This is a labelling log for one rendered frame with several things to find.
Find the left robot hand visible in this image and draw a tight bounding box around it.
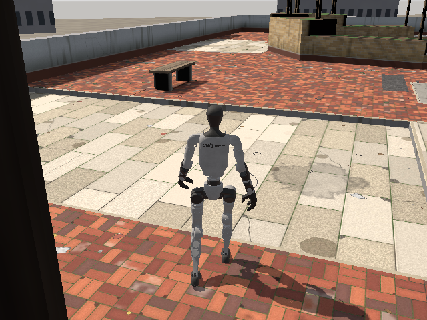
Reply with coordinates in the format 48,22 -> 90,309
178,177 -> 193,189

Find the right robot shin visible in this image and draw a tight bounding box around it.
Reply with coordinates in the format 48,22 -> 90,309
222,214 -> 232,255

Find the robot torso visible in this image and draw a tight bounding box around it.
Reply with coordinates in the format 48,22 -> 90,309
199,131 -> 230,200

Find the right robot upper arm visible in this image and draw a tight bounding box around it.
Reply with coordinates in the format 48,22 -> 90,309
228,134 -> 246,173

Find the right robot forearm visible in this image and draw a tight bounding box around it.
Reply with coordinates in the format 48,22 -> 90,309
240,162 -> 255,195

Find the right robot hand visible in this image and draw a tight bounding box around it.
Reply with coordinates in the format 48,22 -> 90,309
242,192 -> 257,211

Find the left robot forearm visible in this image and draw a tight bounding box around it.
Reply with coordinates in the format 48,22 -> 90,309
178,159 -> 189,181

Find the left robot upper arm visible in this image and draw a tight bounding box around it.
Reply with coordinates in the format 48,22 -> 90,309
182,133 -> 201,169

